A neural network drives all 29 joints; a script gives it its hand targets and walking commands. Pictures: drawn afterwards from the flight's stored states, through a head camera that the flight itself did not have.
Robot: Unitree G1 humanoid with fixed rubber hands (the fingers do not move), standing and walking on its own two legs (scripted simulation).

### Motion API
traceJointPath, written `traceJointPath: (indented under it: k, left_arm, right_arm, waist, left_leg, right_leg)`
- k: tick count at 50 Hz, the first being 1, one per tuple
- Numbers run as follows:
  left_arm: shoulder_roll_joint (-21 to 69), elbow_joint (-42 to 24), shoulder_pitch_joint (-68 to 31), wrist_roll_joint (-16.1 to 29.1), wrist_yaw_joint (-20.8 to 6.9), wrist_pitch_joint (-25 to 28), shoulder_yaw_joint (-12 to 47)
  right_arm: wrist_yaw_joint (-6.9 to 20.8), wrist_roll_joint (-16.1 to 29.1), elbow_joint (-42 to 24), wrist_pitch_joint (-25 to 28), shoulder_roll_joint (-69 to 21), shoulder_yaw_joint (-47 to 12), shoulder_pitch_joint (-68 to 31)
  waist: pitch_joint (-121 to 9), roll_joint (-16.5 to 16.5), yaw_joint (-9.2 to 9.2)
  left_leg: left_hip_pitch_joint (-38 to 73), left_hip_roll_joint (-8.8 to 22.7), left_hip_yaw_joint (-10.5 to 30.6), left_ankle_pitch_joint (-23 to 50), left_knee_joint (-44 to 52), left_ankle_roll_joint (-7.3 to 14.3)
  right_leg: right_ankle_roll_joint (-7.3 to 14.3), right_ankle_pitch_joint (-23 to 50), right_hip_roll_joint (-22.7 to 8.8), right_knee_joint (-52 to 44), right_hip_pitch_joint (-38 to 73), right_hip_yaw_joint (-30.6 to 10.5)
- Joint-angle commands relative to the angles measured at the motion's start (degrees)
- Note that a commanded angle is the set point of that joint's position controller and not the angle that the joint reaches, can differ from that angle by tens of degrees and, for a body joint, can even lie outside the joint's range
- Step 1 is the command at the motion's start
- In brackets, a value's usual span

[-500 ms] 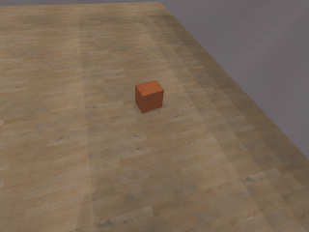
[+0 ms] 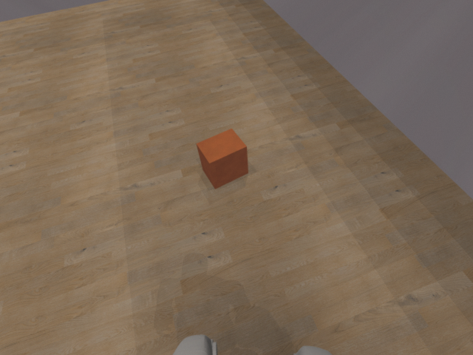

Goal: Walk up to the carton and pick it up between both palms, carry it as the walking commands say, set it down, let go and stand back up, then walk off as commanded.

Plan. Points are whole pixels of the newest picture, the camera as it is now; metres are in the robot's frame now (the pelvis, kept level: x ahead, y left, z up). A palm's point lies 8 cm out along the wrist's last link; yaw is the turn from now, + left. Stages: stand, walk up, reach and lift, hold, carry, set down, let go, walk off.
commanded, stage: walk up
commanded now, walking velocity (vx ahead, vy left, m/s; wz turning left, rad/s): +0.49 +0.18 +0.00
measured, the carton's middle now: (223, 159) +1.09 +0.13 -0.65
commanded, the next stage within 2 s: none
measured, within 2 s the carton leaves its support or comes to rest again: neither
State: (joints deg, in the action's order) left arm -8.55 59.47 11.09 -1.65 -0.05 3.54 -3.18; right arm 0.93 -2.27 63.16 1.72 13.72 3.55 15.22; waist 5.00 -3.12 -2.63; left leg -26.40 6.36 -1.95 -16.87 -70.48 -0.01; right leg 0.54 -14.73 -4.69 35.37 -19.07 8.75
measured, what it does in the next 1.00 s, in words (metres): walks ahead: left foot, then right foot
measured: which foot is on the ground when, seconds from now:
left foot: up 0.00-0.24, down 0.26-0.72, up 0.74-1.00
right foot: down 0.00-0.28, up 0.30-0.68, down 0.70-1.00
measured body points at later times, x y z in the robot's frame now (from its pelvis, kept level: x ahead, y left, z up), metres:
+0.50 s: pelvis +0.26 +0.07 +0.02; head +0.28 +0.09 +0.47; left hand +0.35 +0.31 -0.14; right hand +0.24 -0.16 -0.13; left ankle +0.25 +0.18 -0.73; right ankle +0.26 -0.07 -0.66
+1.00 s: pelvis +0.51 +0.04 +0.02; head +0.53 +0.01 +0.47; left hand +0.45 +0.27 -0.12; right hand +0.57 -0.21 -0.14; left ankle +0.57 +0.20 -0.65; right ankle +0.46 -0.06 -0.73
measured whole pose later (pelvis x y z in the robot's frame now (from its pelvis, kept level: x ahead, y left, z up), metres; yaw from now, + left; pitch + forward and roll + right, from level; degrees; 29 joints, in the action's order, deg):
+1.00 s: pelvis +0.51 +0.04 +0.02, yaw +0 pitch -1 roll +2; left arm -7.8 63.6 22.0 -1.5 1.2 4.5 -2.6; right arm 1.6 -1.9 60.1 -0.6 12.8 3.2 9.2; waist 3.8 -1.4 2.0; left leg -32.2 5.7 -3.8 -10.7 -54.9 -2.1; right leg 0.7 -17.1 -4.5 23.4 -5.7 8.1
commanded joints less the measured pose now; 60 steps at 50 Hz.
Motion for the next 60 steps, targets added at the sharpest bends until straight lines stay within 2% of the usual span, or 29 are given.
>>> traceJointPath:
  k: [1, 4, 10, 12, 13, 14, 15, 16, 18, 20, 22, 26, 31, 34, 35, 36, 37, 38, 39, 41, 43, 46, 50, 54, 56, 57, 58, 59, 60]
  left_arm:
    - [-9.2, -0.6, 5.3, -0.3, 0.6, 1.2, -1.6]
    - [-10.6, -0.1, 7.7, -0.6, 1.0, 0.8, -2.0]
    - [-13.1, 0.8, 9.3, -0.4, 0.9, 0.7, -2.2]
    - [-13.8, 0.8, 7.6, 0.0, 0.6, 0.4, -2.3]
    - [-11.7, 1.1, 8.2, 0.0, -0.1, 0.7, -1.6]
    - [-8.1, 1.1, 10.0, 0.4, -0.5, 0.9, -0.1]
    - [-6.1, -1.8, 9.7, 0.1, -0.6, 1.0, 0.2]
    - [-7.2, -2.2, 6.9, -0.2, -0.5, 0.8, 0.1]
    - [-6.2, -2.5, 3.8, -0.1, -1.1, 1.3, 0.1]
    - [-5.3, -1.7, 5.9, -0.5, -1.4, 0.3, 0.0]
    - [-5.0, -2.3, 4.9, -1.0, -1.5, -1.0, -0.3]
    - [-4.2, -5.5, -3.9, -0.7, -2.0, -1.9, 0.5]
    - [-4.1, -7.2, -9.4, 0.5, -2.2, -1.4, 0.2]
    - [-5.6, -4.5, -2.0, 0.3, -1.4, -0.2, -0.5]
    - [-8.2, -1.2, 7.1, -0.1, -0.8, 0.4, -1.7]
    - [-15.1, 0.6, 16.2, -0.6, 0.1, 0.7, -4.2]
    - [-18.4, 1.3, 21.0, -0.8, 0.7, 0.2, -3.7]
    - [-18.4, -0.3, 17.1, -0.6, 0.9, -0.3, -3.4]
    - [-15.3, -1.2, 10.5, 0.0, 1.0, 0.0, -2.6]
    - [-8.5, -1.6, 4.6, 0.9, 1.0, 1.0, -1.3]
    - [-7.1, -0.3, 6.7, 0.9, 1.0, 2.0, -0.7]
    - [-7.6, 1.6, 11.9, 0.5, 1.4, 2.2, -0.6]
    - [-7.6, 2.4, 13.6, -0.1, 1.6, 1.4, -0.8]
    - [-9.9, 2.1, 14.9, -0.6, 1.8, 0.8, -1.6]
    - [-11.2, 2.2, 15.9, -0.3, 2.0, 0.5, -2.0]
    - [-11.3, 2.2, 15.1, 0.0, 1.9, 0.4, -2.1]
    - [-8.5, 2.1, 15.8, 0.4, 1.5, 0.3, -1.2]
    - [-5.0, 2.3, 18.2, 0.9, 1.4, 0.2, 0.0]
    - [-4.5, 0.8, 21.0, 1.1, 1.5, -0.1, 0.1]
  right_arm:
    - [0.9, -0.4, -1.9, -1.5, -1.0, -0.1, 5.8]
    - [2.0, 0.2, -5.8, -1.8, -1.1, -0.7, -3.0]
    - [2.9, 0.9, -8.3, -0.2, 0.1, -1.2, -7.3]
    - [2.6, 0.9, -6.8, 0.6, 1.3, -0.7, -2.8]
    - [1.7, 1.0, -4.1, 1.5, 3.6, 0.7, 3.8]
    - [0.6, -0.2, -1.4, 2.7, 9.3, 2.9, 13.4]
    - [-0.4, 0.1, -1.4, 2.8, 15.8, 4.6, 18.8]
    - [-0.5, 0.2, -2.1, 2.6, 14.2, 3.5, 15.6]
    - [-0.8, 0.4, -3.8, 2.7, 6.5, 1.3, 6.6]
    - [-1.3, 0.6, -3.5, 3.5, 2.9, -0.1, 4.3]
    - [-1.3, 0.8, -2.3, 4.1, 2.7, -0.4, 6.0]
    - [-1.0, 0.6, -0.2, 4.3, 3.0, -0.3, 7.5]
    - [-1.2, 0.4, 1.1, 3.6, 3.8, 0.3, 8.6]
    - [-1.2, 1.0, 1.4, 3.2, 4.4, 0.4, 8.7]
    - [-1.2, 1.0, 1.0, 3.1, 3.3, -0.1, 7.8]
    - [-0.9, 1.2, -1.6, 3.5, 0.3, -1.8, 9.2]
    - [-1.1, 1.1, -1.5, 2.9, 0.9, -1.5, 8.7]
    - [-1.4, 0.7, -0.8, 2.1, 2.6, -0.3, 9.2]
    - [-1.1, 0.6, -0.3, 1.9, 2.0, -0.1, 7.7]
    - [-0.5, 0.2, 0.3, 1.0, -1.0, 0.2, 7.5]
    - [-0.2, -0.1, 0.0, -0.5, -1.8, 0.0, 7.2]
    - [0.4, -0.1, -2.6, -2.1, -1.7, -0.1, 2.2]
    - [1.4, 0.7, -5.4, -2.5, -2.7, -1.4, -5.4]
    - [1.4, 1.6, -6.8, -1.9, -1.6, -2.1, -8.3]
    - [1.0, 1.7, -6.6, -1.4, -0.2, -1.4, -7.1]
    - [0.6, 1.6, -5.3, -1.1, 0.8, -0.7, -3.5]
    - [-0.1, 1.1, -2.2, 0.4, 3.4, 0.5, 3.8]
    - [-0.8, -0.1, -0.8, 1.6, 8.8, 2.0, 11.1]
    - [-1.5, 1.3, -1.3, 1.7, 14.1, 3.7, 13.9]
  waist:
    - [-3.3, 12.8, 1.55]
    - [0.7, 12.5, 3.42]
    - [1.5, 10.5, 2.63]
    - [-0.7, 9.5, -0.32]
    - [-5.8, 6.9, -2.53]
    - [-12.1, -4.8, -5.81]
    - [-15.4, -16.9, -5.54]
    - [-12.3, -11.9, -3.67]
    - [-5.5, -5.3, -0.91]
    - [-4.9, -5.3, 1.11]
    - [-4.1, -4.7, 1.83]
    - [0.0, -6.3, 0.45]
    - [1.8, -4.9, -0.05]
    - [-2.4, 0.0, 3.52]
    - [-7.4, 4.3, 6.56]
    - [-12.5, 22.4, 10.32]
    - [-15.5, 20.0, 9.52]
    - [-13.0, 9.2, 7.04]
    - [-8.1, 6.8, 4.91]
    - [-3.1, 9.9, 2.18]
    - [-3.2, 12.6, 1.91]
    - [-2.8, 12.9, 3.34]
    - [0.9, 13.6, 4.21]
    - [0.9, 14.8, 3.77]
    - [-0.8, 14.2, 2.93]
    - [-3.1, 11.7, 0.9]
    - [-8.4, 8.7, -1.05]
    - [-13.9, -2.0, -2.84]
    - [-18.9, -13.2, -2.62]
  left_leg:
    - [-3.4, 2.2, 0.7, 1.4, 5.8, -0.3]
    - [-5.6, 2.4, 0.3, 2.8, 18.9, -1.3]
    - [3.1, 0.3, -3.8, 5.6, 36.6, -1.9]
    - [11.9, -1.4, -6.1, 7.0, 42.3, -0.9]
    - [22.9, -2.7, -6.9, 6.3, 43.2, 0.2]
    - [36.2, 7.8, 8.2, -5.3, 48.1, 4.0]
    - [39.1, 21.4, 31.7, -17.3, 59.6, 8.5]
    - [34.5, 20.8, 31.9, -20.7, 60.7, 9.3]
    - [26.9, 15.2, 19.2, -9.5, 59.4, 8.6]
    - [22.4, 12.7, 10.6, 5.9, 58.0, 6.6]
    - [19.9, 12.4, 7.4, 12.7, 58.6, 6.9]
    - [17.5, 10.0, 4.4, 10.1, 62.1, 7.8]
    - [18.3, 10.3, 1.8, 9.3, 61.4, 8.2]
    - [15.5, 7.4, -2.3, 16.9, 49.1, 6.1]
    - [10.1, 4.3, -4.3, 17.4, 36.2, 4.5]
    - [-5.6, -2.6, -6.5, 4.2, 15.7, 0.8]
    - [-12.9, -4.7, -1.0, -13.6, 2.7, 0.2]
    - [-13.1, -1.8, 4.7, -11.8, -3.8, -0.3]
    - [-12.2, 0.3, 4.9, -6.5, -4.3, -0.8]
    - [-8.9, 2.1, 3.6, 1.5, -0.9, -1.4]
    - [-6.6, 1.1, 1.2, 3.6, 1.8, -1.4]
    - [-8.3, -0.1, -1.0, 4.8, 7.2, -1.9]
    - [-5.1, -1.0, -3.0, 8.0, 23.1, -2.2]
    - [3.1, -1.7, -5.1, 9.7, 35.2, -1.2]
    - [7.1, -2.3, -5.6, 7.0, 38.7, -0.1]
    - [13.0, -3.0, -6.5, 8.7, 43.3, 0.6]
    - [24.5, -2.5, -6.5, 10.4, 45.5, 2.2]
    - [37.3, 11.2, 8.8, 18.2, 45.8, 4.2]
    - [40.9, 24.6, 26.6, 21.7, 52.5, 10.5]
  right_leg:
    - [5.9, -4.0, -15.4, -23.2, 1.3, -15.8]
    - [6.9, -7.7, -16.3, -26.3, 2.0, -15.3]
    - [6.8, -7.4, -16.3, -25.0, 3.6, -11.9]
    - [5.2, -3.2, -13.8, -18.2, 2.8, -8.2]
    - [4.0, -1.7, -9.0, -8.0, 0.5, -4.0]
    - [1.5, -5.9, -2.1, 12.8, -9.7, 2.3]
    - [0.9, -17.7, 1.6, 30.1, -19.3, -1.7]
    - [2.0, -15.8, -1.0, 36.5, -22.5, -7.4]
    - [2.2, -6.1, -4.3, 36.8, -23.5, -9.2]
    - [0.6, -2.5, -4.9, 31.1, -18.2, -9.6]
    - [-0.8, -1.0, -4.0, 27.5, -15.5, -8.2]
    - [-2.5, 1.6, -2.6, 12.6, -12.5, -5.5]
    - [-1.1, 2.9, -0.8, 1.2, -5.8, -3.1]
    - [0.6, 6.2, 0.6, -7.5, 8.8, -0.3]
    - [3.0, 5.3, -1.5, -8.5, 20.8, -3.7]
    - [8.1, -1.4, -16.6, -15.9, 32.5, -26.0]
    - [10.0, -2.1, -25.8, -22.1, 35.2, -44.5]
    - [9.7, -1.8, -26.5, -21.6, 28.8, -43.8]
    - [9.0, 1.6, -23.1, -21.7, 22.1, -35.5]
    - [6.2, 12.4, -17.6, -22.9, 13.6, -21.6]
    - [5.3, 27.3, -14.6, -20.5, 12.4, -14.3]
    - [5.8, 38.6, -14.3, -19.1, 13.7, -10.9]
    - [5.0, 34.0, -12.3, -21.2, 11.5, -7.1]
    - [5.1, 32.2, -13.5, -20.5, 10.3, -5.8]
    - [4.9, 32.6, -14.2, -15.8, 11.8, -6.4]
    - [4.2, 30.3, -12.5, -10.1, 11.2, -5.0]
    - [2.9, 24.7, -6.7, 1.5, 8.5, -0.8]
    - [0.7, -1.3, -1.4, 16.4, -4.7, 0.2]
    - [0.1, -22.7, 2.9, 29.5, -12.6, -3.9]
